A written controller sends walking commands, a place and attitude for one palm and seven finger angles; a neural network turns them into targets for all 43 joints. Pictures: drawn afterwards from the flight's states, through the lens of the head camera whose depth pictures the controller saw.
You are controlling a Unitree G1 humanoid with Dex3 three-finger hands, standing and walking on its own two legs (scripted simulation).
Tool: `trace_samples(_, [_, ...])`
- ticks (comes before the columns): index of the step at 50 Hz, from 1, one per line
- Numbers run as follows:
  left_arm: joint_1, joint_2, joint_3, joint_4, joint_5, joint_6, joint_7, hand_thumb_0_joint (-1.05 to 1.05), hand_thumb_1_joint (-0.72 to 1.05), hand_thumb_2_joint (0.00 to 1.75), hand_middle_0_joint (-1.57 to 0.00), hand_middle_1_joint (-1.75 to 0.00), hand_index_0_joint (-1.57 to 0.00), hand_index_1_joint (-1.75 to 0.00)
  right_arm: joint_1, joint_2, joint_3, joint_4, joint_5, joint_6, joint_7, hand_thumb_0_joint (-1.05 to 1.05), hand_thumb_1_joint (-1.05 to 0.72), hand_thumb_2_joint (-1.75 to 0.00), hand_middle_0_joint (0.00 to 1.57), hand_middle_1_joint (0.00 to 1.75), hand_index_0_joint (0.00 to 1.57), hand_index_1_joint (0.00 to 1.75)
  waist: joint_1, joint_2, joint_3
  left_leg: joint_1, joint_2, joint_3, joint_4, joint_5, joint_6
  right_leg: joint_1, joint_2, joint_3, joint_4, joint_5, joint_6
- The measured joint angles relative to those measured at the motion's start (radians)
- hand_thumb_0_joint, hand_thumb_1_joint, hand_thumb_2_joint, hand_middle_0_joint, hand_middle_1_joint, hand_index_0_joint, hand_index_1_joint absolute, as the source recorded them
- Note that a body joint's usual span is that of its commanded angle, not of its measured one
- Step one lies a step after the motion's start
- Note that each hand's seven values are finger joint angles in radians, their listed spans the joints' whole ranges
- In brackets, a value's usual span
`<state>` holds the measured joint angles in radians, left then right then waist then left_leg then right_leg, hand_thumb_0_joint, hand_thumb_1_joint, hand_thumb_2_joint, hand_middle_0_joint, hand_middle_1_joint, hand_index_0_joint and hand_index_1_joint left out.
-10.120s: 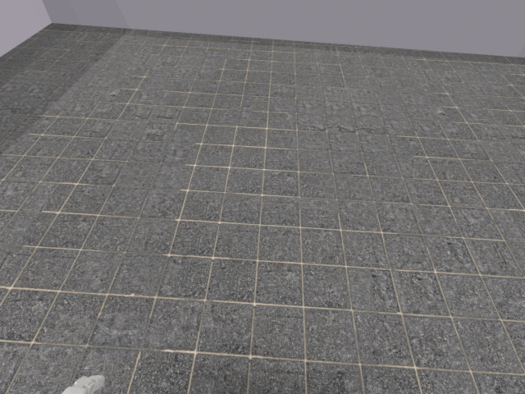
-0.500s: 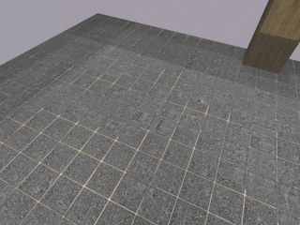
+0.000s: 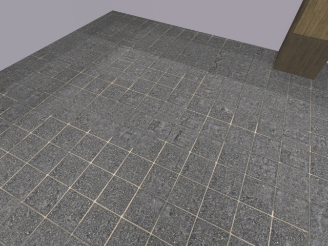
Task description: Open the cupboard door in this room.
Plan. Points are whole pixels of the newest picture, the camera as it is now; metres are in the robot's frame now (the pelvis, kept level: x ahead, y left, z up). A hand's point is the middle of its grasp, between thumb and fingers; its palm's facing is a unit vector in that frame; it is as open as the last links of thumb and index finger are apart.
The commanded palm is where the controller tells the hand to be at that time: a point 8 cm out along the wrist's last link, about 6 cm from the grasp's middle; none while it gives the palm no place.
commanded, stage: turn or walk to find it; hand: left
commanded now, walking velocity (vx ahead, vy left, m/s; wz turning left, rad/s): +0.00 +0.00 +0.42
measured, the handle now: out of the picture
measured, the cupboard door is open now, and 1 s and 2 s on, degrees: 0 0 0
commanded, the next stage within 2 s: none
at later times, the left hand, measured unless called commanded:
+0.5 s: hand out of the picture -0.01 +0.24 -0.18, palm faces +0.22 -0.95 -0.22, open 7.4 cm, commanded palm none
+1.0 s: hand out of the picture -0.06 +0.14 -0.16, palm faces +0.45 -0.85 -0.28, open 7.4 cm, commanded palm none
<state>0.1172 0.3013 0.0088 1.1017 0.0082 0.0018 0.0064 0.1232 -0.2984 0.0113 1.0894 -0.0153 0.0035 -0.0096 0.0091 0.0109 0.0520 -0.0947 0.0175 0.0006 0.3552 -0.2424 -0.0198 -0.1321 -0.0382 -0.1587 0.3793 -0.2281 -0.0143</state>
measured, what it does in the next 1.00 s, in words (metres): steps on the spot, turning left: right foot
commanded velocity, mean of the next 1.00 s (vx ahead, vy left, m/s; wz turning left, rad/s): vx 0.00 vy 0.00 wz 0.42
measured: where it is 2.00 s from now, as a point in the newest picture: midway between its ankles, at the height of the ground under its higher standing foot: outside the picture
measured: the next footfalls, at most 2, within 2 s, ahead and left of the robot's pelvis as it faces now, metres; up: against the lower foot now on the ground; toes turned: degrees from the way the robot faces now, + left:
right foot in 0.78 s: +0.04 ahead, -0.13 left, +0.00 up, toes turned +18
left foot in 1.28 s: -0.09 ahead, +0.07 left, +0.00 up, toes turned +39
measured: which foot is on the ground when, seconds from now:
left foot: down 0.00-0.78, up 0.80-1.00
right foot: down 0.00-0.30, up 0.32-0.76, down 0.78-1.00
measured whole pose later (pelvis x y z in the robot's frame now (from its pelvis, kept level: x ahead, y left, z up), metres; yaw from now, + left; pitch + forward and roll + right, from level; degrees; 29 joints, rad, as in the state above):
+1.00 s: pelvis -0.02 -0.06 +0.00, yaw +27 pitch +0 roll +2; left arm 0.24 0.17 0.03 0.96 0.02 0.01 0.02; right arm 0.21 -0.27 -0.10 0.98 -0.03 0.07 0.01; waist -0.02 0.03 0.05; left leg -0.53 -0.01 -0.06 1.17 -0.32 -0.06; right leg -0.19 -0.06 -0.14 0.48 -0.29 -0.03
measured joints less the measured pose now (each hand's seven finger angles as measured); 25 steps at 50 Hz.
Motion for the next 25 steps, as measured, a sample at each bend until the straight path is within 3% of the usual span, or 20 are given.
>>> trace_samples(7, [0.012,-0.029,0.012,-0.034,0.001,0.020,0.014,0.00,0.90,0.90,-0.20,-0.30,-0.20,-0.30,0.030,0.022,-0.013,-0.023,-0.003,0.027,-0.003,0.00,-0.90,-0.90,0.20,0.30,0.20,0.29,-0.003,0.000,0.012,-0.081,-0.010,-0.029,0.116,-0.038,0.000,-0.047,-0.019,-0.033,0.083,-0.040,0.000])
trace_samples(13, [0.028,-0.055,0.019,-0.070,0.015,0.028,0.013,0.00,0.90,0.90,-0.20,-0.30,-0.20,-0.30,0.071,0.059,-0.031,-0.044,-0.003,0.051,0.006,0.00,-0.90,-0.90,0.20,0.30,0.20,0.29,-0.016,-0.008,0.040,-0.190,0.023,0.056,0.321,-0.152,-0.008,-0.069,-0.055,-0.105,0.175,-0.087,0.009])
trace_samples(15, [0.036,-0.056,0.022,-0.077,0.015,0.034,0.010,0.00,0.90,0.90,-0.20,-0.30,-0.20,-0.30,0.087,0.072,-0.034,-0.053,-0.004,0.048,0.013,0.00,-0.90,-0.90,0.20,0.30,0.20,0.29,-0.018,-0.024,0.044,-0.190,0.027,0.073,0.282,-0.082,0.003,-0.089,-0.079,-0.120,0.230,-0.113,0.024])
trace_samples(16, [0.039,-0.055,0.025,-0.079,0.011,0.041,0.009,0.00,0.90,0.90,-0.20,-0.30,-0.20,-0.30,0.092,0.082,-0.036,-0.058,-0.007,0.042,0.014,0.00,-0.90,-0.90,0.20,0.30,0.20,0.29,-0.017,-0.039,0.045,-0.200,0.013,0.075,0.290,-0.067,0.023,-0.113,-0.090,-0.101,0.277,-0.144,0.037])
trace_samples(19, [0.039,-0.059,0.031,-0.081,0.010,0.066,0.010,0.00,0.90,0.90,-0.20,-0.30,-0.20,-0.30,0.106,0.108,-0.037,-0.069,-0.011,0.026,0.008,0.00,-0.90,-0.90,0.20,0.30,0.20,0.29,-0.021,-0.051,0.048,-0.205,-0.010,0.065,0.257,-0.063,0.064,-0.218,-0.057,0.025,0.505,-0.265,0.049])
trace_samples(22, [0.035,-0.065,0.037,-0.087,0.012,0.066,0.004,0.00,0.90,0.90,-0.20,-0.30,-0.20,-0.30,0.120,0.123,-0.036,-0.072,-0.010,0.020,-0.001,0.00,-0.90,-0.90,0.21,0.30,0.20,0.29,-0.026,-0.037,0.043,-0.195,-0.023,0.036,0.168,-0.005,0.068,-0.295,-0.031,0.094,0.657,-0.223,0.061])
trace_samples(25, [0.036,-0.063,0.042,-0.099,0.010,0.054,0.004,0.00,0.91,0.90,-0.20,-0.30,-0.20,-0.30,0.128,0.133,-0.036,-0.072,-0.007,0.014,-0.005,0.00,-0.90,-0.90,0.21,0.30,0.20,0.29,-0.026,-0.032,0.034,-0.184,-0.033,0.010,0.097,0.044,0.069,-0.329,-0.025,0.131,0.702,-0.180,0.076])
